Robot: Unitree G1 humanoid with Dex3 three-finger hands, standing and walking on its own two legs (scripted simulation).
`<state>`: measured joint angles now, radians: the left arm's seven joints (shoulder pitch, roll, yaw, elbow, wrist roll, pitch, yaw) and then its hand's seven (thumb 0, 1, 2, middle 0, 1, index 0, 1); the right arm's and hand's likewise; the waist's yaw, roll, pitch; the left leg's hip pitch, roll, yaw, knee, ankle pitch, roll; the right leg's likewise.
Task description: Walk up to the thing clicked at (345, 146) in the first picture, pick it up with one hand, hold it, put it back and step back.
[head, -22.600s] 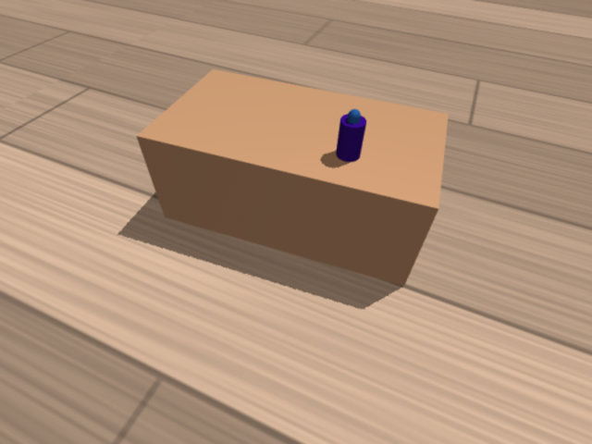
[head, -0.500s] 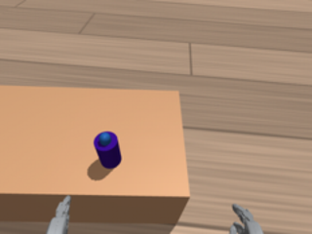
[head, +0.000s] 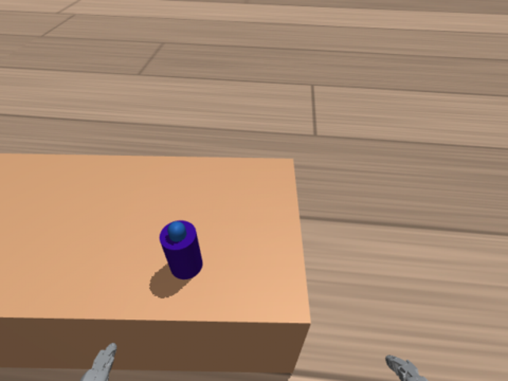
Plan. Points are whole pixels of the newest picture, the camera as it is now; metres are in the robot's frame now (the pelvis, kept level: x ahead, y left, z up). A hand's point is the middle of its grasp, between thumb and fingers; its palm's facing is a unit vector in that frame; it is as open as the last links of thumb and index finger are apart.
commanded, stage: home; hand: left
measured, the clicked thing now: (181, 246) +0.50 +0.19 -0.20
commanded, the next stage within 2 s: stand in 1.48 s
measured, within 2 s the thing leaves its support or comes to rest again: neither
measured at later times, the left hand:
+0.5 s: hand out of the picture +0.06 +0.25 -0.11, palm faces -0.01 -0.91 -0.41, open 17.3 cm
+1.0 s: hand out of the picture +0.05 +0.24 -0.11, palm faces +0.00 -0.92 -0.39, open 17.4 cm
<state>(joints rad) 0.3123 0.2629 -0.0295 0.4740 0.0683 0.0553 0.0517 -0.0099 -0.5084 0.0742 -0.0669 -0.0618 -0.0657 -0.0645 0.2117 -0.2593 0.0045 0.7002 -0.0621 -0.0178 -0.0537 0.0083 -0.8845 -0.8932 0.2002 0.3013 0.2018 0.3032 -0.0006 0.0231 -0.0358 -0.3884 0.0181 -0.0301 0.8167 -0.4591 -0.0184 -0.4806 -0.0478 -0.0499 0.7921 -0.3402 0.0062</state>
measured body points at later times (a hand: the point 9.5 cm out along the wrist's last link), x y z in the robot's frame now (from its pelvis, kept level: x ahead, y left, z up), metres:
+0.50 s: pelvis +0.01 +0.00 +0.04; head -0.01 -0.03 +0.48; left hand +0.06 +0.30 -0.08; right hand +0.06 -0.29 -0.12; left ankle -0.02 +0.13 -0.71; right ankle +0.04 -0.13 -0.71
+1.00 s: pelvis +0.00 -0.02 +0.04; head +0.00 -0.04 +0.49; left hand +0.05 +0.28 -0.08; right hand +0.06 -0.31 -0.11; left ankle -0.02 +0.13 -0.70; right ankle +0.04 -0.13 -0.71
